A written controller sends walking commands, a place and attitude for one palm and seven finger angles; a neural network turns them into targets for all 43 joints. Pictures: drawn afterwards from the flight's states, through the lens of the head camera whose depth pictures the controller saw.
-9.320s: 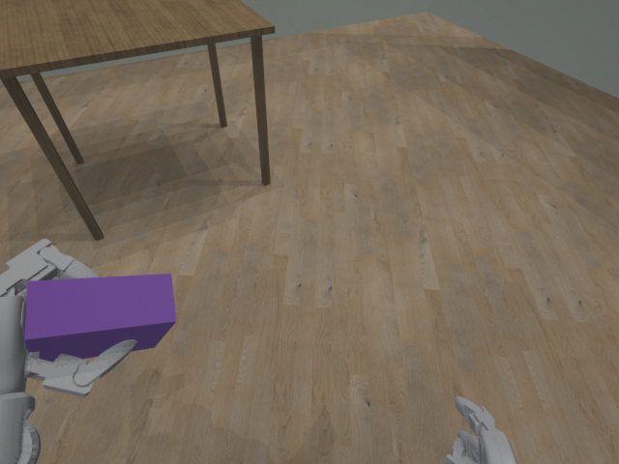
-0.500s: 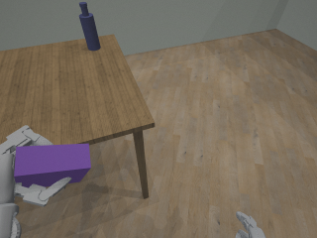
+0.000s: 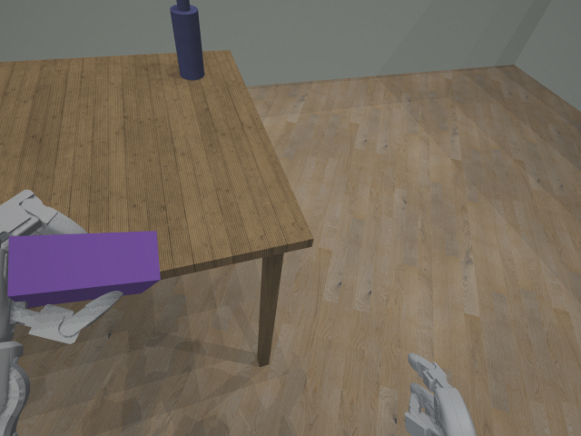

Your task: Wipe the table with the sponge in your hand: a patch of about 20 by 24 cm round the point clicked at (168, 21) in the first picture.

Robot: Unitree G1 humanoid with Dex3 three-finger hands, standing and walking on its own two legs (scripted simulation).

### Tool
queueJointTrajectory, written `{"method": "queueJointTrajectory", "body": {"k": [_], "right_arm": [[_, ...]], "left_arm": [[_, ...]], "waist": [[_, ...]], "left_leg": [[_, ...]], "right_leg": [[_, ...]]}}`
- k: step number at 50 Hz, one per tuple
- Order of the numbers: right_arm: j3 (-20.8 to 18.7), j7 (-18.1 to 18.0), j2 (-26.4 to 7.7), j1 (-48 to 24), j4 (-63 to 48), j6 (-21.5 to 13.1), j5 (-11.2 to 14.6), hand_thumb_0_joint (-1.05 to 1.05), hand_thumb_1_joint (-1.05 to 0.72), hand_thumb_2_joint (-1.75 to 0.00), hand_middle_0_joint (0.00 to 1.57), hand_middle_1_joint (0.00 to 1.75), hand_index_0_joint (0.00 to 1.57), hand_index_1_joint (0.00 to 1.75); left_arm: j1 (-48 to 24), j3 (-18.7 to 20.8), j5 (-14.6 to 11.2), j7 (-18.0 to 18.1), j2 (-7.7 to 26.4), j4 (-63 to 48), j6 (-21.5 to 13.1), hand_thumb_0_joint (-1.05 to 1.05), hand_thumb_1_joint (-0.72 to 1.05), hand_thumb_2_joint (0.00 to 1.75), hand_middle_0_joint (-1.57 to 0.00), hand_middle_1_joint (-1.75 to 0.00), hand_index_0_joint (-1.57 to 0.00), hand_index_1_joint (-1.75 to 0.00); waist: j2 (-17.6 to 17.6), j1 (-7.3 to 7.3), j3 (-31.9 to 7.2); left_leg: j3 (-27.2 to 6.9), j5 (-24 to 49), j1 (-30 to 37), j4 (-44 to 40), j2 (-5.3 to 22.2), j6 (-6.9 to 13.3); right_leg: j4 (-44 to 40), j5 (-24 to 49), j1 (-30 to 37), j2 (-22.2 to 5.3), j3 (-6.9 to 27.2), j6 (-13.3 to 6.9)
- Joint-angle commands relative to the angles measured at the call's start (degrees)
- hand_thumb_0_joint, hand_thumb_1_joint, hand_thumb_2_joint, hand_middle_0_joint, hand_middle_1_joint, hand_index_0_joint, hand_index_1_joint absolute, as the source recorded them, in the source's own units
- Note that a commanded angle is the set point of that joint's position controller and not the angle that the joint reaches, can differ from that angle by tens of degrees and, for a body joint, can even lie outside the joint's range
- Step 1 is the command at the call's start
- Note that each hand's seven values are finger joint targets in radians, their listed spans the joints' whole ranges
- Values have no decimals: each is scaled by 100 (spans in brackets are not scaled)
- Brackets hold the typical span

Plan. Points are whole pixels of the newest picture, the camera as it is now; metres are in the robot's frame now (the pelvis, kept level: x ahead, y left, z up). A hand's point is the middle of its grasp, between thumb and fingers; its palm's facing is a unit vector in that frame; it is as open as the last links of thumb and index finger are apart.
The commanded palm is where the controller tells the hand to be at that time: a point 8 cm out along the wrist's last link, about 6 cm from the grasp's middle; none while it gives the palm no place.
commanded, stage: shuffle to correct the standing spot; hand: left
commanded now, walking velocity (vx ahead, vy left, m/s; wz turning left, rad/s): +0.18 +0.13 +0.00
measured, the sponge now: (108, 268) +0.24 +0.23 +0.15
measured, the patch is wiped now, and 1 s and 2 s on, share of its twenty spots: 0.00 0.00 0.00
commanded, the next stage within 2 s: come to a stop and stand still in 0.86 s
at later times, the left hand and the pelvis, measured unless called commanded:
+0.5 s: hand (66, 223) +0.28 +0.29 +0.16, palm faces +0.41 -0.84 -0.35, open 9.3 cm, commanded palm +0.22 +0.32 +0.18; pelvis +0.06 +0.04 -0.03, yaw -1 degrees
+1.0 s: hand (64, 169) +0.35 +0.32 +0.17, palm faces +0.41 -0.82 -0.40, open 9.3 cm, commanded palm +0.29 +0.37 +0.18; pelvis +0.13 +0.09 -0.02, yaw +0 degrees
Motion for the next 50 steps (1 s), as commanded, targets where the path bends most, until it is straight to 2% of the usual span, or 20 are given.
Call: {"method": "queueJointTrajectory", "body": {"k": [1, 12, 15, 17, 20, 21, 22, 24, 26, 29, 32, 34, 35, 36, 37, 39, 42, 46, 48, 50], "right_arm": [[-458, -26, -888, -449, -908, -213, -14, 0, -90, -90, 20, 30, 20, 30], [-521, 2, -893, -405, -1078, 100, 67, 0, -90, -90, 20, 30, 20, 30], [-625, 33, -919, -420, -1070, 102, 120, 0, -90, -90, 20, 30, 20, 30], [-553, 58, -846, -510, -941, 177, 104, 0, -90, -90, 20, 30, 20, 30], [-464, 0, -697, -380, -751, 244, 75, 0, -90, -90, 20, 30, 20, 30], [-582, -47, -938, -440, -823, 142, 82, 0, -90, -90, 20, 30, 20, 30], [-650, -34, -885, -455, -948, 47, 91, 0, -90, -90, 20, 30, 20, 30], [-617, -19, -794, -485, -876, -45, 28, 0, -90, -90, 20, 30, 20, 30], [-662, -3, -844, -333, -764, -84, 55, 0, -90, -90, 20, 30, 20, 30], [-581, 29, -839, -416, -799, -117, 105, 0, -90, -90, 20, 30, 20, 30], [-518, 4, -852, -361, -864, -90, 95, 0, -90, -90, 20, 30, 20, 30], [-504, -42, -816, -397, -869, 21, 91, 0, -90, -90, 20, 30, 20, 30], [-598, -32, -805, -367, -948, 37, 93, 0, -90, -90, 20, 30, 20, 30], [-638, -35, -927, -360, -885, 51, 31, 0, -90, -90, 20, 30, 20, 30], [-724, 20, -968, -278, -787, 83, 73, 0, -90, -90, 20, 30, 20, 30], [-629, 72, -879, -466, -713, 182, 72, 0, -90, -90, 20, 30, 20, 30], [-505, -27, -653, -465, -646, 214, 29, 0, -90, -90, 20, 30, 20, 30], [-586, -205, -628, -540, -657, 8, 14, 0, -90, -90, 20, 30, 20, 30], [-658, -244, -730, -483, -754, -22, 71, 0, -90, -90, 20, 30, 20, 30], [-695, -284, -896, -442, -857, -30, 179, 0, -90, -90, 20, 30, 20, 30]], "left_arm": [[-409, 292, -66, 106, 747, -1440, -320, 0, 10, 130, -120, -160, -120, -160], [-217, 669, -96, 118, 1048, -1583, -300, 0, 10, 130, -120, -160, -120, -160], [-218, 708, -137, 182, 1101, -1716, -376, 0, 10, 130, -120, -160, -120, -160], [-233, 835, -148, 277, 1161, -1855, -457, 0, 10, 130, -120, -160, -120, -160], [-538, 695, -60, 254, 1059, -2257, -407, 0, 10, 130, -120, -160, -120, -160], [-464, 716, -75, 247, 1028, -2274, -442, 0, 10, 130, -120, -160, -120, -160], [-544, 737, -24, 236, 1092, -2262, -492, 0, 10, 130, -120, -160, -120, -160], [-783, 818, -22, 187, 1250, -2165, -456, 0, 10, 130, -120, -160, -120, -160], [-340, 741, 29, 152, 1084, -1820, -410, 0, 10, 130, -120, -160, -120, -160], [156, 646, -7, 122, 921, -1782, -336, 0, 10, 130, -120, -160, -120, -160], [548, 792, -19, 178, 1042, -1662, -305, 0, 10, 130, -120, -160, -120, -160], [701, 953, 1, 217, 1229, -1344, -266, 0, 10, 130, -120, -160, -120, -160], [550, 1141, -48, 237, 1401, -1398, -298, 0, 10, 130, -120, -160, -120, -160], [477, 1440, -159, 271, 1570, -1317, -361, 0, 10, 130, -120, -160, -120, -160], [329, 1176, -171, 225, 1270, -1488, -376, 0, 10, 130, -120, -160, -120, -160], [233, 1228, -102, 225, 1407, -1791, -406, 0, 10, 130, -120, -160, -120, -160], [96, 860, -16, 268, 1088, -1734, -377, 0, 10, 130, -120, -160, -120, -160], [-165, 758, 10, 356, 1136, -1870, -270, 0, 10, 130, -120, -160, -120, -160], [-268, 826, 11, 345, 1189, -1913, -299, 0, 10, 130, -120, -160, -120, -160], [-205, 805, -11, 342, 1090, -1899, -305, 0, 10, 130, -120, -160, -120, -160]], "waist": [[835, -168, -920], [697, -144, -1008], [-642, -94, -1103], [-405, 6, -556], [1189, -442, -833], [2417, -389, -810], [2389, -330, -824], [1532, -385, -568], [988, -348, -611], [1456, -235, -649], [1167, -184, -853], [84, -101, -1257], [-925, -137, -1513], [-753, -150, -1101], [-545, -158, -861], [44, -160, -650], [-146, -252, -557], [-20, -192, -604], [337, -219, -666], [1054, -175, -911]], "left_leg": [[-756, 986, -459, -487, 625, -292], [-635, 2898, -576, 565, 680, -465], [-130, 938, -2097, 2718, 56, -553], [-1113, -1886, -2527, 2887, 729, -216], [-95, 176, 118, 331, 185, -293], [-1625, 481, 602, -487, 1024, 65], [-2589, 882, 560, -876, 1663, 631], [-3211, 2225, 816, -877, 1988, 858], [-2227, 2876, 947, -489, 1757, 877], [-1043, 2564, 223, -546, 1279, 570], [-689, 2282, -445, -76, 1078, 231], [-367, 1332, -1982, 1570, 721, 4], [93, -146, -2909, 3199, 172, -185], [-379, -1178, -3359, 4322, 277, -318], [-804, -1089, -3329, 4773, 497, -378], [-1110, -906, -3087, 4411, 955, -374], [-184, -57, -1661, 2554, 838, -368], [710, 494, -115, 653, 239, -340], [293, 619, 10, 283, 364, -237], [-1112, 1791, 207, -137, 1334, 195]], "right_leg": [[298, 613, 735, -261, 535, -213], [850, 1156, 969, -310, 391, -381], [321, 1852, 1814, -1779, 2369, -1370], [72, 1385, 1192, -2538, 2824, -1392], [1461, -50, -699, -793, 534, -449], [2686, -846, -1483, 9, 1, -28], [3581, -2181, -1796, 295, 188, 19], [4489, -2175, -2516, 53, 544, 4], [4010, -1713, -2488, -131, 481, -3], [2479, -1017, -1308, -91, 1, -5], [717, -340, 267, 122, -412, -36], [-3, 322, 2303, -576, 428, -353], [-360, 403, 2673, -1952, 2514, -1027], [-775, 271, 1981, -2756, 3631, -1458], [-828, -60, 1393, -2749, 3662, -1523], [-500, 696, 706, -2496, 2736, -1327], [-406, 1067, -339, -1712, 977, -790], [83, 162, -510, -1336, 646, -435], [803, 118, -409, -1060, 571, -192], [2002, -450, -743, -210, 22, 174]]}}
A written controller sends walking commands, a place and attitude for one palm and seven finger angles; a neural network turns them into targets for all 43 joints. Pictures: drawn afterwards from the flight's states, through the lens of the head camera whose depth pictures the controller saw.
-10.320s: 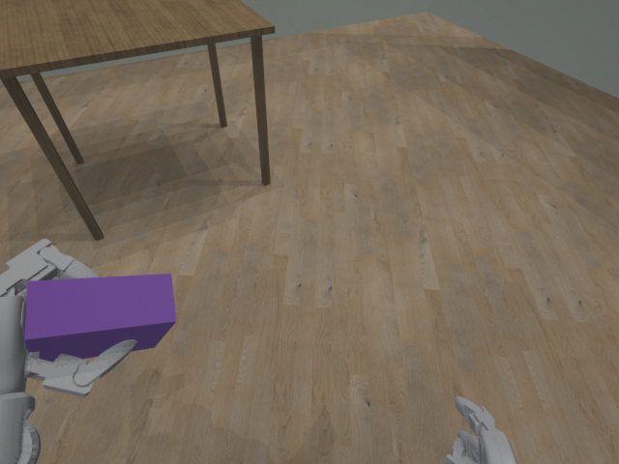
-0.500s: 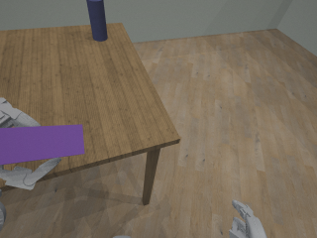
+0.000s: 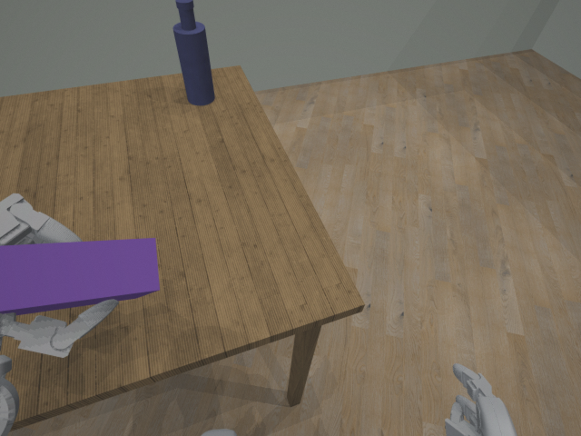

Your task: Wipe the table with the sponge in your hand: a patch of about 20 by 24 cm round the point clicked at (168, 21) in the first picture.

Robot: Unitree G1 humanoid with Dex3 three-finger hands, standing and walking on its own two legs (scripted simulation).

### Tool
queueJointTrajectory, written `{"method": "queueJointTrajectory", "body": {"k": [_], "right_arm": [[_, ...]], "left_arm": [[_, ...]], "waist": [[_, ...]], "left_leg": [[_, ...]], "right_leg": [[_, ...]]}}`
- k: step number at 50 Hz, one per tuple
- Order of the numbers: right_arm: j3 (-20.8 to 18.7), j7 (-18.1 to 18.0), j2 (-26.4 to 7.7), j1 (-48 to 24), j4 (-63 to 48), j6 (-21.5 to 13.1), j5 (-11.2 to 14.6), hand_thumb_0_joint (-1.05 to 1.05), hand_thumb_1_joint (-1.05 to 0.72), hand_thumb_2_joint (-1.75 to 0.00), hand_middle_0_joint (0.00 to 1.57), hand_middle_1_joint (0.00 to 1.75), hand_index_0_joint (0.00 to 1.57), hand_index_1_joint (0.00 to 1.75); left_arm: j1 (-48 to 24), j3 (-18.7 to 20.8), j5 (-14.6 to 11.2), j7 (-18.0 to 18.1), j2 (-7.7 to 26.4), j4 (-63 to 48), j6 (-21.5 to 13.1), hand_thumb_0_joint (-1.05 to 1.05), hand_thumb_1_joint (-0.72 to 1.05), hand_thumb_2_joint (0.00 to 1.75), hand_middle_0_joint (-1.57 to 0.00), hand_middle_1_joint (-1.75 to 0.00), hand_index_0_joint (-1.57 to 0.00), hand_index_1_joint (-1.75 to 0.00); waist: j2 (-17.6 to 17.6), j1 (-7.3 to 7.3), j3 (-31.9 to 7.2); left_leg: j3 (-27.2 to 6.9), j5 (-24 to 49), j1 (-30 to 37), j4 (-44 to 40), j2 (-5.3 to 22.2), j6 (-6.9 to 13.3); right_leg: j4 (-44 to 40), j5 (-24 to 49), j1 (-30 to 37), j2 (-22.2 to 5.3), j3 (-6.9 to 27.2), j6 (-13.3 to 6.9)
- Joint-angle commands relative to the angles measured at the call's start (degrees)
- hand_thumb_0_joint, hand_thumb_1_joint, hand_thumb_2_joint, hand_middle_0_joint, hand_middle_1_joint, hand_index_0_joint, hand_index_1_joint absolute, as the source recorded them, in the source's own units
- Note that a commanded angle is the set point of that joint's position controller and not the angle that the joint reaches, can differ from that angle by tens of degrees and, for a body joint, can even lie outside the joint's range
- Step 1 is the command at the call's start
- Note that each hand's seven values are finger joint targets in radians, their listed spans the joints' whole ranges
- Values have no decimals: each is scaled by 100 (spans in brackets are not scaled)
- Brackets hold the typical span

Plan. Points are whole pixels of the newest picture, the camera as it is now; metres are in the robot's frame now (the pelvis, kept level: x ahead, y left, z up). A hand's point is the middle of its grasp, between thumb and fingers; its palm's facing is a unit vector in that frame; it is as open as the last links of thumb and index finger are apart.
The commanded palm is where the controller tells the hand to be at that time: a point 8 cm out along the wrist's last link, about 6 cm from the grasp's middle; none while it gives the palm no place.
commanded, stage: come to a stop and stand still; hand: left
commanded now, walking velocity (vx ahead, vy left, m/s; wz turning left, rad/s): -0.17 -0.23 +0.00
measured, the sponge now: (102, 275) +0.23 +0.21 +0.17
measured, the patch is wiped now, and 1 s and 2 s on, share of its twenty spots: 0.00 0.00 0.00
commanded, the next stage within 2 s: look again from close up in 1.32 s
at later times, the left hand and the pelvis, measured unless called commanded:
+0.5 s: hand (42, 256) +0.24 +0.26 +0.19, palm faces +0.37 -0.84 -0.39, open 9.3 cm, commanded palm +0.17 +0.29 +0.20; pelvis +0.01 +0.01 +0.02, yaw +0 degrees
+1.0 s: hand out of the picture +0.21 +0.31 +0.17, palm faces +0.38 -0.82 -0.42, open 9.3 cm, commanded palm +0.15 +0.33 +0.20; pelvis +0.00 +0.04 +0.02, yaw +2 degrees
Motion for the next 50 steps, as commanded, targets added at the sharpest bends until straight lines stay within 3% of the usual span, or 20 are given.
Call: {"method": "queueJointTrajectory", "body": {"k": [1, 3, 6, 9, 10, 14, 23, 24, 25, 27, 30, 32, 34, 35, 39, 40, 44, 45, 49, 50], "right_arm": [[-138, -61, -318, -433, -926, -364, 83, 0, -90, -90, 20, 30, 20, 30], [-107, 0, -280, -474, -899, -442, 31, 0, -90, -90, 20, 30, 20, 30], [3, 76, -259, -506, -933, -512, 37, 0, -90, -90, 20, 30, 20, 30], [21, 74, -188, -507, -908, -481, 67, 0, -90, -90, 20, 30, 20, 30], [38, 52, -191, -469, -889, -443, 43, 0, -90, -90, 20, 30, 20, 30], [122, -48, -159, -642, -909, -354, 28, 0, -90, -90, 20, 30, 20, 30], [64, -120, -198, -696, -1022, -243, 58, 0, -90, -90, 20, 30, 20, 30], [714, -588, -595, 89, -1470, -75, 395, 0, -90, -90, 20, 30, 20, 30], [80, -453, 155, -287, -1230, -283, 287, 0, -90, -90, 20, 30, 20, 30], [75, -114, -511, -377, -1057, -526, 16, 0, -90, -90, 20, 30, 20, 30], [54, 102, -544, -127, -1109, -686, 87, 0, -90, -90, 20, 30, 20, 30], [63, 192, -566, -131, -1095, -799, 125, 0, -90, -90, 20, 30, 20, 30], [43, 178, -669, -260, -983, -850, 117, 0, -90, -90, 20, 30, 20, 30], [64, 145, -606, -143, -1005, -847, 101, 0, -90, -90, 20, 30, 20, 30], [58, 78, -756, -383, -803, -847, 24, 0, -90, -90, 20, 30, 20, 30], [65, 62, -619, -284, -728, -806, 19, 0, -90, -90, 20, 30, 20, 30], [38, 120, -677, -438, -612, -865, 10, 0, -90, -90, 20, 30, 20, 30], [53, 126, -575, -382, -593, -848, 0, 0, -90, -90, 20, 30, 20, 30], [38, 153, -593, -522, -571, -890, -13, 0, -90, -90, 20, 30, 20, 30], [44, 146, -533, -457, -605, -831, -50, 0, -90, -90, 20, 30, 20, 30]], "left_arm": [[-639, 832, -124, 167, 1149, -1130, -297, 0, 10, 130, -120, -160, -120, -160], [-703, 815, -90, 147, 1123, -1240, -294, 0, 10, 130, -120, -160, -120, -160], [-363, 734, -78, 144, 1054, -1400, -236, 0, 10, 130, -120, -160, -120, -160], [-82, 509, -134, 124, 826, -1215, -56, 0, 10, 130, -120, -160, -120, -160], [-120, 552, -152, 131, 894, -1205, -9, 0, 10, 130, -120, -160, -120, -160], [-303, 627, -182, 135, 1038, -1076, 159, 0, 10, 130, -120, -160, -120, -160], [-337, 409, -221, 160, 941, -1211, 313, 0, 10, 130, -120, -160, -120, -160], [-5495, 2095, -111, 190, 5351, -2621, -725, 0, 10, 130, -120, -160, -120, -160], [-3176, 1587, -157, 82, 2152, -462, -296, 0, 10, 130, -120, -160, -120, -160], [-1969, 1306, -162, 64, 2223, 97, -258, 0, 10, 130, -120, -160, -120, -160], [-422, 619, -354, -64, 1464, -27, -383, 0, 10, 130, -120, -160, -120, -160], [-10, 543, -427, -60, 1386, -284, -440, 0, 10, 130, -120, -160, -120, -160], [31, 789, -416, 2, 1701, -256, -469, 0, 10, 130, -120, -160, -120, -160], [-89, 628, -377, -15, 1443, -500, -528, 0, 10, 130, -120, -160, -120, -160], [-687, 1060, -272, 85, 2101, -346, -581, 0, 10, 130, -120, -160, -120, -160], [-862, 752, -243, 50, 1706, -524, -611, 0, 10, 130, -120, -160, -120, -160], [-832, 803, -164, 109, 1942, -961, -511, 0, 10, 130, -120, -160, -120, -160], [-878, 549, -139, 91, 1601, -1237, -527, 0, 10, 130, -120, -160, -120, -160], [-413, 689, -82, 139, 1577, -1135, -387, 0, 10, 130, -120, -160, -120, -160], [-536, 480, -51, 110, 1248, -1335, -405, 0, 10, 130, -120, -160, -120, -160]], "waist": [[1510, -98, -1121], [1325, -26, -1094], [1229, -20, -1328], [193, -86, -1348], [320, -86, -1393], [914, -28, -1440], [570, -10, -1237], [1674, -147, -723], [980, 69, -725], [698, 136, -841], [71, 197, -1073], [-165, 224, -954], [31, 212, -1044], [-8, 167, -877], [253, 119, -713], [321, 67, -742], [908, 89, -1100], [980, 63, -1078], [1098, 95, -1112], [998, 49, -1067]], "left_leg": [[-1709, 2307, 1068, -1232, 925, 879], [-1461, 2826, 1026, -1159, 1043, 829], [-629, 2391, 781, -872, 607, 343], [-112, 2059, 872, -605, 93, -28], [-38, 2181, 988, -651, 77, -50], [-135, 2534, 1232, -1048, 248, 12], [-2, 1209, 1013, -1202, 34, -18], [-214, 228, 722, -1458, 37, 284], [-300, 338, 814, -1092, 319, 159], [-195, 109, 855, -950, 19, 136], [-206, 372, 984, -556, -121, 175], [-209, 531, 978, -512, -173, 174], [-259, 505, 1171, -729, -111, 194], [-328, 544, 972, -860, -67, 193], [-515, 149, 823, -1038, -79, 173], [-536, 233, 704, -1107, -50, 184], [-620, 415, 907, -1150, -31, 194], [-631, 445, 847, -1243, 41, 196], [-748, 308, 969, -1431, 136, 165], [-741, 287, 920, -1470, 180, 163]], "right_leg": [[998, -37, -557, 570, 124, -51], [319, -406, -268, 512, 334, -172], [-1174, 1454, 708, 561, 356, -207], [-1423, 2994, 795, 377, 716, -317], [-1411, 3185, 744, 372, 688, -288], [-1413, 2808, 732, 556, 436, -131], [-1985, 2395, 826, 445, 614, -170], [-1823, 1124, 1005, 662, 496, 192], [-1613, 274, -329, 413, 436, -201], [-1955, 892, -141, 281, 789, -444], [-1933, 1447, -194, -24, 955, -532], [-1903, 1635, -243, -89, 888, -502], [-1764, 1336, -376, 18, 784, -417], [-1778, 1415, -245, 69, 661, -370], [-1878, 992, -269, 114, 767, -366], [-1833, 1158, 23, 100, 597, -355], [-1680, 1435, 343, 128, 625, -369], [-1669, 1494, 490, 121, 471, -345], [-1647, 1303, 415, 222, 469, -331], [-1724, 1346, 464, 222, 399, -320]]}}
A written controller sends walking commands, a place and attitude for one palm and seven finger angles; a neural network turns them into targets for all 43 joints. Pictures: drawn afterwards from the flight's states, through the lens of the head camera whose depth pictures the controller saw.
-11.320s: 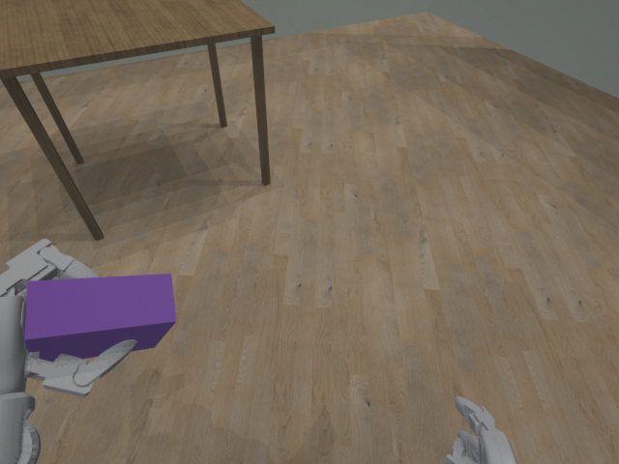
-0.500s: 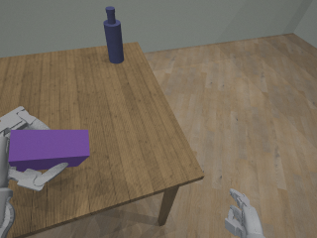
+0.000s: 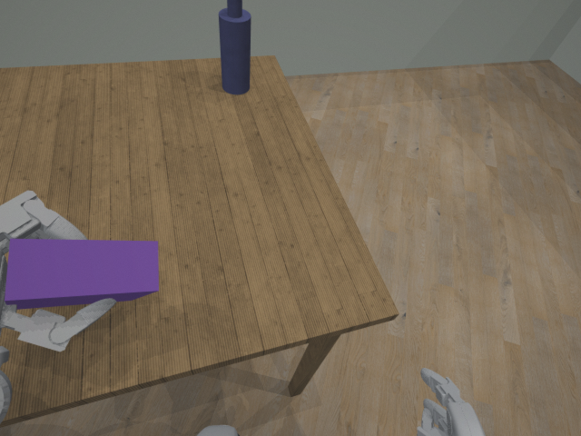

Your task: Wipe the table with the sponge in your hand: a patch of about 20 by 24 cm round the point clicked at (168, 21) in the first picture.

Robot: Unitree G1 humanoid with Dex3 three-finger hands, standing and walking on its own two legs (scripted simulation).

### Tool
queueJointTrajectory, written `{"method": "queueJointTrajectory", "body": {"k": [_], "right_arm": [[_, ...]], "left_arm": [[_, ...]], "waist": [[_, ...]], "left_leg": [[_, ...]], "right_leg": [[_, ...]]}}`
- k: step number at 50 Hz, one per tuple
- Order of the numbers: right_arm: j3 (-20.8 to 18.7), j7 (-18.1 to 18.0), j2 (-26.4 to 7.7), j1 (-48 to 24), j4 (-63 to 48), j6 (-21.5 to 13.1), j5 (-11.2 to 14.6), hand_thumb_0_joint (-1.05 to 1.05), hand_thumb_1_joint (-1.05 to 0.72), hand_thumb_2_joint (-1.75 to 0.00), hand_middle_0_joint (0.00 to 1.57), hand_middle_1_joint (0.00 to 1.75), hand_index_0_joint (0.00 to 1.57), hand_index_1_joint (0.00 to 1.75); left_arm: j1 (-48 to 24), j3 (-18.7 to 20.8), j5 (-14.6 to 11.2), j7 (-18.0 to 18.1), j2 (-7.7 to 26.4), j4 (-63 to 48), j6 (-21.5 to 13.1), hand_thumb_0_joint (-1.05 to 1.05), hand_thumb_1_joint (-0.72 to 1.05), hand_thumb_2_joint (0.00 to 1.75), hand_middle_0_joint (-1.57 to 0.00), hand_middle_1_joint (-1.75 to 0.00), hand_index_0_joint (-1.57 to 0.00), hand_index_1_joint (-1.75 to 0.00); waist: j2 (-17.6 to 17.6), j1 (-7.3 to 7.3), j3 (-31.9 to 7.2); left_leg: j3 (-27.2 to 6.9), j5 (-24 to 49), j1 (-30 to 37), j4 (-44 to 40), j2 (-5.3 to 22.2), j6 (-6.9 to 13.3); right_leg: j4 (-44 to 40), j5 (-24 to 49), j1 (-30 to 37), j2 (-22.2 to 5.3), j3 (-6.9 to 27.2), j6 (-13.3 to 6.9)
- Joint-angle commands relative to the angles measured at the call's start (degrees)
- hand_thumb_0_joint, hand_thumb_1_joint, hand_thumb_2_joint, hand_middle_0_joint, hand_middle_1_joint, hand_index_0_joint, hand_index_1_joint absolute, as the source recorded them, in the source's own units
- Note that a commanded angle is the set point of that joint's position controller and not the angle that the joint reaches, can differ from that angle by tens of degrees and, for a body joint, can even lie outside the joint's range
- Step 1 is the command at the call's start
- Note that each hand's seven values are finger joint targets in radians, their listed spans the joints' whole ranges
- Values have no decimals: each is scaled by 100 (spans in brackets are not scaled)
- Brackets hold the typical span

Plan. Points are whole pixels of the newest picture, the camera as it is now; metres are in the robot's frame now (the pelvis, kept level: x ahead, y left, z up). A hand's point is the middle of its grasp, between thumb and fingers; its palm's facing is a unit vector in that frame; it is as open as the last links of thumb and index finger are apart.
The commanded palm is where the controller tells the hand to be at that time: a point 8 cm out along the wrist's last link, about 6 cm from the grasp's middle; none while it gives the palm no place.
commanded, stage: come to a stop and stand still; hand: left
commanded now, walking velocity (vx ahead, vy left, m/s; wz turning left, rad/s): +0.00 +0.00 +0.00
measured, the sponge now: (103, 275) +0.24 +0.23 +0.13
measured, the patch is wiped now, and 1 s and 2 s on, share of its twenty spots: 0.00 0.00 0.00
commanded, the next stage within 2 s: look again from close up in 0.32 s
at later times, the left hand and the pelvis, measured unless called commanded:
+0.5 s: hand (69, 265) +0.23 +0.25 +0.16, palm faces +0.32 -0.86 -0.40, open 9.3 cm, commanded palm +0.17 +0.28 +0.18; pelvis +0.00 +0.01 +0.00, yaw -1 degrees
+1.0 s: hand (34, 205) +0.27 +0.28 +0.20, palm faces +0.44 -0.78 -0.44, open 9.3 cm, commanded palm +0.17 +0.26 +0.18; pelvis +0.00 +0.00 +0.00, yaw -4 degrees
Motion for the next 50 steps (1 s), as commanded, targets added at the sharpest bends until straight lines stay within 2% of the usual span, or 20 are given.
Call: {"method": "queueJointTrajectory", "body": {"k": [1, 4, 5, 9, 10, 14, 15, 19, 20, 24, 25, 29, 30, 34, 42, 43, 44, 45, 49, 50], "right_arm": [[-413, -63, -868, -525, -950, -320, -22, 0, -90, -90, 20, 30, 20, 30], [-410, -90, -858, -620, -978, -225, -23, 0, -90, -90, 20, 30, 20, 30], [-380, -94, -785, -549, -1028, -155, -48, 0, -90, -90, 20, 30, 20, 30], [-371, -133, -785, -704, -1139, -82, -11, 0, -90, -90, 20, 30, 20, 30], [-342, -129, -713, -650, -1182, -42, -34, 0, -90, -90, 20, 30, 20, 30], [-354, -155, -745, -800, -1230, -53, -6, 0, -90, -90, 20, 30, 20, 30], [-322, -144, -679, -739, -1268, -31, -39, 0, -90, -90, 20, 30, 20, 30], [-346, -177, -722, -796, -1244, -52, 0, 0, -90, -90, 20, 30, 20, 30], [-337, -170, -662, -721, -1254, -15, -24, 0, -90, -90, 20, 30, 20, 30], [-381, -206, -734, -783, -1224, -31, 26, 0, -90, -90, 20, 30, 20, 30], [-356, -199, -673, -689, -1239, 9, -11, 0, -90, -90, 20, 30, 20, 30], [-400, -227, -747, -773, -1207, 7, 51, 0, -90, -90, 20, 30, 20, 30], [-392, -221, -703, -682, -1215, 45, 24, 0, -90, -90, 20, 30, 20, 30], [-415, -245, -751, -779, -1216, 29, 73, 0, -90, -90, 20, 30, 20, 30], [-423, -268, -719, -702, -1269, 49, 95, 0, -90, -90, 20, 30, 20, 30], [-556, -235, -811, -283, -1076, -129, -298, 0, -90, -90, 20, 30, 20, 30], [-504, -306, -498, -584, -666, 111, 53, 0, -90, -90, 20, 30, 20, 30], [-640, -220, -728, -406, -965, 27, -14, 0, -90, -90, 20, 30, 20, 30], [-544, 129, -594, -556, -1341, -86, 205, 0, -90, -90, 20, 30, 20, 30], [-542, 156, -676, -539, -1460, -69, 171, 0, -90, -90, 20, 30, 20, 30]], "left_arm": [[-462, 676, -32, 160, 837, -1698, -386, 0, 10, 130, -120, -160, -120, -160], [-208, 802, -12, 165, 777, -1140, -258, 0, 10, 130, -120, -160, -120, -160], [-322, 518, -5, 119, 402, -1245, -262, 0, 10, 130, -120, -160, -120, -160], [-313, 782, 5, 133, 692, -1078, -134, 0, 10, 130, -120, -160, -120, -160], [-456, 396, -8, 80, 256, -1298, -155, 0, 10, 130, -120, -160, -120, -160], [-357, 733, 18, 139, 698, -1509, -62, 0, 10, 130, -120, -160, -120, -160], [-455, 354, 5, 98, 277, -1723, -92, 0, 10, 130, -120, -160, -120, -160], [-207, 802, 0, 171, 773, -1633, -28, 0, 10, 130, -120, -160, -120, -160], [-291, 437, -26, 120, 336, -1773, -76, 0, 10, 130, -120, -160, -120, -160], [-49, 838, -32, 169, 765, -1605, -56, 0, 10, 130, -120, -160, -120, -160], [-74, 508, -74, 113, 382, -1663, -94, 0, 10, 130, -120, -160, -120, -160], [102, 769, -79, 128, 668, -1414, -43, 0, 10, 130, -120, -160, -120, -160], [58, 454, -111, 69, 323, -1431, -70, 0, 10, 130, -120, -160, -120, -160], [68, 723, -97, 107, 666, -1497, -33, 0, 10, 130, -120, -160, -120, -160], [-22, 528, -182, 59, 486, -1552, -46, 0, 10, 130, -120, -160, -120, -160], [-5510, 3927, 584, -14, 5014, -2490, -591, 0, 10, 130, -120, -160, -120, -160], [-3911, 2239, 177, -76, 2543, 105, -225, 0, 10, 130, -120, -160, -120, -160], [-2639, 1210, 36, -242, 1297, 317, -181, 0, 10, 130, -120, -160, -120, -160], [-175, -8, -196, -396, -72, -586, -150, 0, 10, 130, -120, -160, -120, -160], [-153, 20, -140, -381, 99, -1069, -132, 0, 10, 130, -120, -160, -120, -160]], "waist": [[1069, -52, -1161], [1050, -26, -1102], [998, -74, -1004], [751, -36, -1112], [788, -91, -1056], [919, -27, -1290], [955, -79, -1239], [1064, -24, -1244], [986, -83, -1211], [1083, -38, -1266], [884, -90, -1232], [798, -77, -1146], [659, -122, -1103], [800, -83, -1121], [785, -138, -946], [60, 303, -534], [753, -67, -778], [1016, 60, -1220], [798, 108, -1474], [718, 79, -1256]], "left_leg": [[-587, -115, 747, -857, 427, 54], [-558, -370, 846, -985, 450, 2], [-566, -524, 749, -1067, 505, 8], [-495, -484, 907, -1038, 497, 9], [-492, -518, 797, -1070, 521, 19], [-435, -133, 1009, -954, 485, 20], [-439, -82, 895, -977, 493, 26], [-425, 72, 949, -934, 457, -8], [-400, 112, 873, -914, 472, 18], [-402, 245, 1013, -882, 451, -9], [-399, 255, 906, -881, 458, 18], [-364, 204, 1006, -839, 426, 9], [-322, 140, 914, -823, 434, 43], [-341, 278, 1029, -805, 411, 27], [-305, 221, 944, -764, 405, 52], [29, 594, 289, 116, 453, 32], [-14, 450, 1012, -115, 431, -33], [-8, 220, 1236, -391, 329, -69], [67, 293, 1367, -686, 346, 75], [30, -40, 1110, -787, 398, 81]], "right_leg": [[-373, 522, -29, -94, 223, -392], [-419, 272, -209, -22, 265, -381], [-461, 301, -202, -8, 205, -370], [-555, 311, -172, -11, 301, -355], [-578, 379, -112, -10, 234, -350], [-551, 594, 53, -28, 287, -352], [-561, 676, 113, -26, 223, -356], [-572, 751, 161, -43, 258, -353], [-615, 833, 201, -36, 214, -357], [-612, 849, 198, -57, 258, -351], [-674, 898, 246, -57, 197, -345], [-753, 879, 159, -95, 293, -338], [-822, 896, 187, -99, 265, -333], [-771, 913, 169, -106, 307, -339], [-875, 955, 143, -150, 372, -348], [-1158, 1534, -695, -396, 932, -471], [-640, 798, -901, -629, 706, -687], [-436, 940, -429, -261, 901, -712], [-286, 830, -54, -65, 551, -398], [-372, 618, -20, -26, 512, -349]]}}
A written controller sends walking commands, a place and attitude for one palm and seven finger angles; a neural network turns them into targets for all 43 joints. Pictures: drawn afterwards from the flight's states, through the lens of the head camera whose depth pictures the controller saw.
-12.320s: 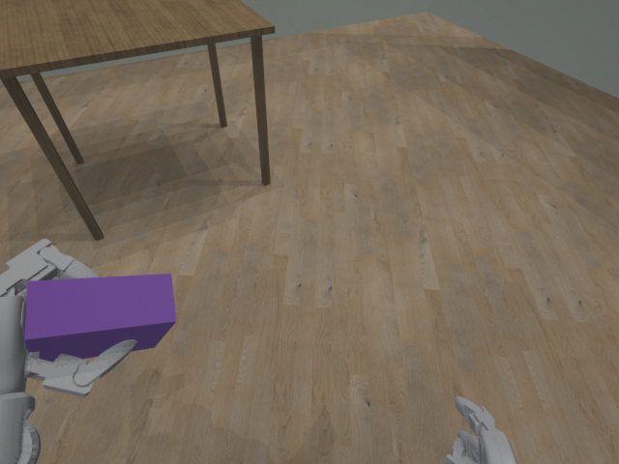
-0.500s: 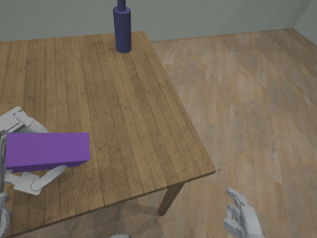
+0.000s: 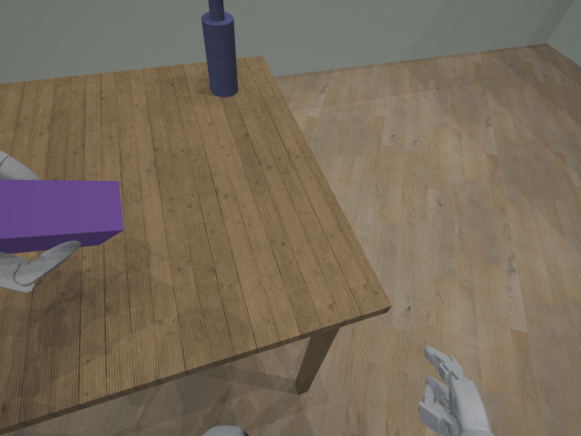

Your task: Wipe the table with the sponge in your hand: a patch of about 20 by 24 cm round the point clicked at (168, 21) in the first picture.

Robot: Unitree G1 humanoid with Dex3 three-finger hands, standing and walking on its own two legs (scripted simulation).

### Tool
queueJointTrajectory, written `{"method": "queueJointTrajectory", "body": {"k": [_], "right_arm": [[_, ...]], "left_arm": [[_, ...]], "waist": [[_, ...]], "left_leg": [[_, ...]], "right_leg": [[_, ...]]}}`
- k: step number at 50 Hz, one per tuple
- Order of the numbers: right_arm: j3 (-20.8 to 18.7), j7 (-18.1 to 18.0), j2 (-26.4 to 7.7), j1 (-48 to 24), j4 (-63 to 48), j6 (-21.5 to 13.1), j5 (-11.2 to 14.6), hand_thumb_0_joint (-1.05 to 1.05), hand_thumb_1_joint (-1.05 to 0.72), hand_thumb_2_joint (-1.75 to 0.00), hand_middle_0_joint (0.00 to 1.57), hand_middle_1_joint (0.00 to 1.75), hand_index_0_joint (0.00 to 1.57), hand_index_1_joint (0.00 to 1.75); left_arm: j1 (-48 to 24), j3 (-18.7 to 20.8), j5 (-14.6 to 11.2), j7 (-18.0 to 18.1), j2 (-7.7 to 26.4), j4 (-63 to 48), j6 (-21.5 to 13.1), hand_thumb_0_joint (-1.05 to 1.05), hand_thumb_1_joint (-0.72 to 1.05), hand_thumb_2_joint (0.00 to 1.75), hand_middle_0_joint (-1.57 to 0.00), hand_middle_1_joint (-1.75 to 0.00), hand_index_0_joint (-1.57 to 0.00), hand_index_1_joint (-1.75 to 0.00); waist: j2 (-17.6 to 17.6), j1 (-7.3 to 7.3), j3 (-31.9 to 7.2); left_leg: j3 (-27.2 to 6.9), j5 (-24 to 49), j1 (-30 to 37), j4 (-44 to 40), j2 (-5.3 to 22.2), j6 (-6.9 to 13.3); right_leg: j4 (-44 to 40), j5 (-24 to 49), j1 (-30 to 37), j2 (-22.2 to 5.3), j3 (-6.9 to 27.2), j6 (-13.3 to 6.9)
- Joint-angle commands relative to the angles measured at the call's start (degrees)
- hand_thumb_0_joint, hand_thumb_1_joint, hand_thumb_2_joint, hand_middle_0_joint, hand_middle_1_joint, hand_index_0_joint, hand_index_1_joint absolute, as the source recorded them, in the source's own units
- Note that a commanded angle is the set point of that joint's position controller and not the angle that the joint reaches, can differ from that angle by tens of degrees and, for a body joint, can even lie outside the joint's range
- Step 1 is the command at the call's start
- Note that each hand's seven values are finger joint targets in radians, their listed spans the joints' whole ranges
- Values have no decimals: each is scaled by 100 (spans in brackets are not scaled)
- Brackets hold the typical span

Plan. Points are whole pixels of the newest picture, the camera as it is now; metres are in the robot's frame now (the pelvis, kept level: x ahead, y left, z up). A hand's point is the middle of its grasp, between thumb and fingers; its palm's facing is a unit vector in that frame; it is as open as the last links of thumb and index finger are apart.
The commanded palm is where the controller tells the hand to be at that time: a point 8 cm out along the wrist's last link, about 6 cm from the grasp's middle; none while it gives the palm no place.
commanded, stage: come to a stop and stand still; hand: left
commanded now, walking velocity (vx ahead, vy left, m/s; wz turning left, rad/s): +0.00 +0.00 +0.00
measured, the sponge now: (65, 218) +0.27 +0.27 +0.18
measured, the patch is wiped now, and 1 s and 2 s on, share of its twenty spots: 0.00 0.00 0.00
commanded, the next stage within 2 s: look again from close up in 0.68 s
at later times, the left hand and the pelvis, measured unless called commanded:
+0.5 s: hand (72, 244) +0.25 +0.26 +0.16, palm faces +0.36 -0.84 -0.40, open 9.3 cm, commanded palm +0.18 +0.29 +0.18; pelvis +0.03 +0.01 +0.00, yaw +0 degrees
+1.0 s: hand (68, 262) +0.24 +0.26 +0.15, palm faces +0.36 -0.85 -0.39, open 9.3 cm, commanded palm +0.17 +0.29 +0.18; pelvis +0.01 +0.01 +0.00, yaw +1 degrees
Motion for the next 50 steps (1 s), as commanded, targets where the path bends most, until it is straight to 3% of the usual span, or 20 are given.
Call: {"method": "queueJointTrajectory", "body": {"k": [1, 3, 4, 5, 8, 9, 10, 13, 15, 19, 26, 29, 30, 34, 35, 40, 44, 45, 49, 50], "right_arm": [[-315, 121, -693, -284, -1191, -415, 44, 0, -90, -90, 20, 30, 20, 30], [-262, 13, -671, -287, -1207, -404, 9, 0, -90, -90, 20, 30, 20, 30], [-247, -51, -694, -349, -1164, -359, 13, 0, -90, -90, 20, 30, 20, 30], [-247, -104, -682, -272, -1199, -335, -29, 0, -90, -90, 20, 30, 20, 30], [-243, -204, -629, -247, -1236, -364, -34, 0, -90, -90, 20, 30, 20, 30], [-234, -229, -639, -353, -1184, -375, -41, 0, -90, -90, 20, 30, 20, 30], [-245, -239, -634, -238, -1170, -375, -54, 0, -90, -90, 20, 30, 20, 30], [-249, -198, -621, -161, -1121, -487, -52, 0, -90, -90, 20, 30, 20, 30], [-248, -162, -659, -154, -1012, -526, -70, 0, -90, -90, 20, 30, 20, 30], [-253, -104, -640, -250, -932, -500, -45, 0, -90, -90, 20, 30, 20, 30], [-251, -132, -637, -229, -1054, -249, -46, 0, -90, -90, 20, 30, 20, 30], [-219, -169, -609, -369, -1083, -226, -26, 0, -90, -90, 20, 30, 20, 30], [-201, -168, -614, -280, -1078, -200, -57, 0, -90, -90, 20, 30, 20, 30], [-207, -194, -613, -359, -1094, -224, -17, 0, -90, -90, 20, 30, 20, 30], [-204, -194, -643, -255, -1065, -199, -54, 0, -90, -90, 20, 30, 20, 30], [-210, -204, -656, -269, -1047, -181, -42, 0, -90, -90, 20, 30, 20, 30], [-219, -215, -642, -369, -1062, -218, -7, 0, -90, -90, 20, 30, 20, 30], [-208, -204, -648, -298, -1060, -197, -37, 0, -90, -90, 20, 30, 20, 30], [-240, -207, -653, -357, -1060, -243, -3, 0, -90, -90, 20, 30, 20, 30], [-232, -203, -650, -296, -1051, -234, -32, 0, -90, -90, 20, 30, 20, 30]], "left_arm": [[1252, -458, -64, -49, 84, -2057, -302, 0, 10, 130, -120, -160, -120, -160], [1331, -60, -43, 54, 378, -1947, -313, 0, 10, 130, -120, -160, -120, -160], [1268, 326, -17, 167, 715, -2050, -314, 0, 10, 130, -120, -160, -120, -160], [1180, 223, -44, 159, 498, -1984, -356, 0, 10, 130, -120, -160, -120, -160], [861, 399, -56, 214, 636, -2313, -482, 0, 10, 130, -120, -160, -120, -160], [764, 599, -10, 275, 877, -2395, -487, 0, 10, 130, -120, -160, -120, -160], [735, 358, -50, 258, 575, -2426, -512, 0, 10, 130, -120, -160, -120, -160], [797, 235, -35, 249, 523, -2672, -537, 0, 10, 130, -120, -160, -120, -160], [1019, 0, -18, 240, 215, -2518, -500, 0, 10, 130, -120, -160, -120, -160], [1324, -73, 43, 258, 100, -2196, -378, 0, 10, 130, -120, -160, -120, -160], [1152, -41, -22, 213, 187, -2321, -328, 0, 10, 130, -120, -160, -120, -160], [1148, 102, -21, 267, 347, -2461, -305, 0, 10, 130, -120, -160, -120, -160], [1203, -81, -60, 236, 154, -2333, -306, 0, 10, 130, -120, -160, -120, -160], [1112, -9, -41, 283, 262, -2342, -262, 0, 10, 130, -120, -160, -120, -160], [1114, -171, -57, 255, 79, -2190, -262, 0, 10, 130, -120, -160, -120, -160], [1021, -294, -34, 253, -15, -1949, -222, 0, 10, 130, -120, -160, -120, -160], [955, -122, 2, 301, 219, -2144, -218, 0, 10, 130, -120, -160, -120, -160], [996, -295, -20, 270, 1, -2024, -222, 0, 10, 130, -120, -160, -120, -160], [1044, -42, 8, 316, 289, -2333, -268, 0, 10, 130, -120, -160, -120, -160], [1118, -189, -19, 285, 96, -2253, -288, 0, 10, 130, -120, -160, -120, -160]], "waist": [[247, -104, -1084], [-188, -120, -816], [-112, -136, -815], [-5, -201, -802], [648, -228, -893], [849, -205, -1008], [886, -235, -1100], [845, -221, -1458], [757, -227, -1459], [594, -223, -1419], [528, -254, -1315], [766, -229, -1351], [699, -243, -1286], [685, -239, -1203], [579, -256, -1167], [497, -262, -1014], [519, -249, -1038], [471, -268, -977], [655, -251, -1110], [681, -262, -1074]], "left_leg": [[-300, -517, 606, -715, 207, 118], [-258, -980, 378, -679, 91, 73], [-286, -971, 469, -726, 82, 56], [-376, -998, 363, -788, 105, 89], [-408, -795, 349, -785, 156, 157], [-433, -739, 427, -811, 207, 165], [-465, -541, 423, -764, 215, 184], [-389, 460, 898, -447, 167, 168], [-385, 745, 1038, -421, 205, 160], [-358, 1400, 1170, -358, 246, 111], [-372, 1130, 961, -434, 273, 122], [-324, 966, 1000, -456, 239, 116], [-347, 730, 877, -512, 245, 135], [-335, 404, 892, -559, 242, 124], [-358, 307, 812, -586, 244, 142], [-380, -176, 718, -686, 242, 151], [-432, -339, 723, -732, 233, 157], [-432, -437, 625, -764, 231, 168], [-470, -324, 693, -753, 235, 156], [-461, -393, 648, -770, 251, 182]], "right_leg": [[-397, 172, 51, -174, 150, -288], [-681, -277, -102, -193, 220, -302], [-641, -455, -229, -164, 170, -307], [-600, -444, -168, -163, 96, -318], [-386, 98, 117, -107, 117, -342], [-299, 191, 151, -99, 104, -330], [-287, 407, 297, -116, 47, -338], [-259, 1084, 418, -158, 66, -350], [-291, 1245, 337, -145, 10, -320], [-265, 1521, 272, -133, -9, -273], [-380, 1531, 390, -203, 4, -295], [-392, 1471, 391, -208, 32, -305], [-460, 1335, 404, -207, -25, -297], [-519, 1228, 339, -212, 62, -303], [-562, 1196, 359, -194, 13, -295], [-675, 839, 251, -195, 38, -288], [-653, 720, 268, -196, 74, -292], [-681, 640, 279, -177, 24, -288], [-578, 713, 346, -190, 50, -311], [-595, 678, 338, -166, 4, -299]]}}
